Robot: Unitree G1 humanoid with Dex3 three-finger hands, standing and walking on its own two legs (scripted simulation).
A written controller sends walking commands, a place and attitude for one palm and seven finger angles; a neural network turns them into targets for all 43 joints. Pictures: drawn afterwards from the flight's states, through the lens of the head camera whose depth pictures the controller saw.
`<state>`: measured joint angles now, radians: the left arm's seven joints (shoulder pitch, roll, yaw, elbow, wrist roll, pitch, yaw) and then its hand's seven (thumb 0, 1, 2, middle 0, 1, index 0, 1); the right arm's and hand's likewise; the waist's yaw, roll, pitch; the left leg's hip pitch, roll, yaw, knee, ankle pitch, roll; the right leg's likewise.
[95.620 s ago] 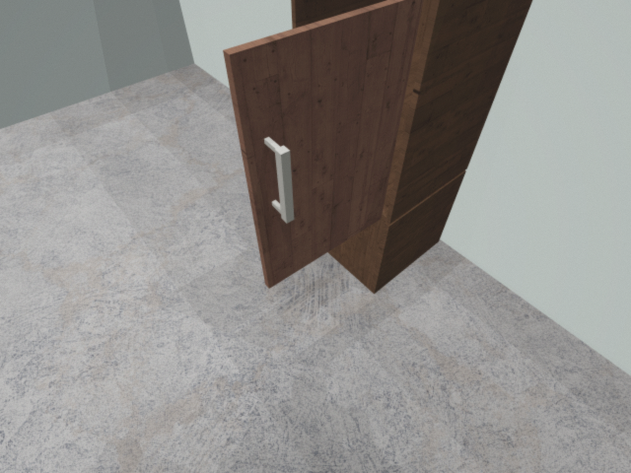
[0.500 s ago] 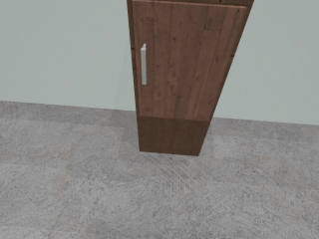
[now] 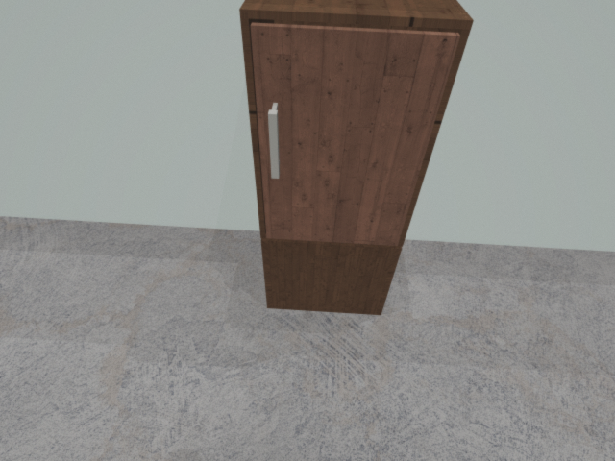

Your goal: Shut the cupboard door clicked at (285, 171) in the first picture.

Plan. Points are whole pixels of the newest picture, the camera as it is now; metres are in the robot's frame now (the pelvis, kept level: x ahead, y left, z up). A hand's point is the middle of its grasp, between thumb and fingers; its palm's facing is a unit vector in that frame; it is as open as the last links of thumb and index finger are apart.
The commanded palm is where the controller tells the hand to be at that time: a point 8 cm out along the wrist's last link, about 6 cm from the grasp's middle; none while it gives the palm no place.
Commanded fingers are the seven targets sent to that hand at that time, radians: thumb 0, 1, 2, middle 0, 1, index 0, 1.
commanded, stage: let the arm hang, fingers relaxed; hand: left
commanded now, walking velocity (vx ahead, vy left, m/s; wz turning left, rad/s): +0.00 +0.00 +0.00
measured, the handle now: (275, 141) +0.77 +0.11 +0.01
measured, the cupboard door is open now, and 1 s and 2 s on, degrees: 0 0 0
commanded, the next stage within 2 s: look to check the result in 0.02 s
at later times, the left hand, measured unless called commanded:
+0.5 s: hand out of the picture -0.02 +0.16 -0.17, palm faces +0.05 -0.98 -0.18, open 7.4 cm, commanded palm none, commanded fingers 0.00 0.90 0.90 -0.20 -0.30 -0.20 -0.30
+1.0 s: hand out of the picture +0.01 +0.15 -0.17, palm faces +0.05 -0.98 -0.17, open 7.4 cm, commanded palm none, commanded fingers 0.00 0.90 0.90 -0.20 -0.30 -0.20 -0.30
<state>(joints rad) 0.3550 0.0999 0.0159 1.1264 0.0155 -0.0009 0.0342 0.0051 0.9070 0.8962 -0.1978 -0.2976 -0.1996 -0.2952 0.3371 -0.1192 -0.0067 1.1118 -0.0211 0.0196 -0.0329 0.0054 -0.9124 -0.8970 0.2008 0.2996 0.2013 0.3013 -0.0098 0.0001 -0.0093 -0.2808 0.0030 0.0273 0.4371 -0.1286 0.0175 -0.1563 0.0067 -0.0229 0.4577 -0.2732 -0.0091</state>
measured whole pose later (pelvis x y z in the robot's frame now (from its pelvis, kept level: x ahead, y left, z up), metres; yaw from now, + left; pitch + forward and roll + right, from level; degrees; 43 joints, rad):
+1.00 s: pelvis +0.03 -0.01 +0.00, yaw +0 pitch -1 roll +0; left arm 0.32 0.13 0.01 1.14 0.01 -0.01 0.03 0.01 0.91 0.90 -0.20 -0.30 -0.20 -0.30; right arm 0.28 -0.14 0.01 1.12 -0.02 0.01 -0.04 0.01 -0.92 -0.90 0.20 0.30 0.20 0.30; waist 0.00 0.00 0.04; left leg -0.23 0.01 0.02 0.41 -0.16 0.00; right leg -0.09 0.01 -0.03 0.40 -0.29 -0.02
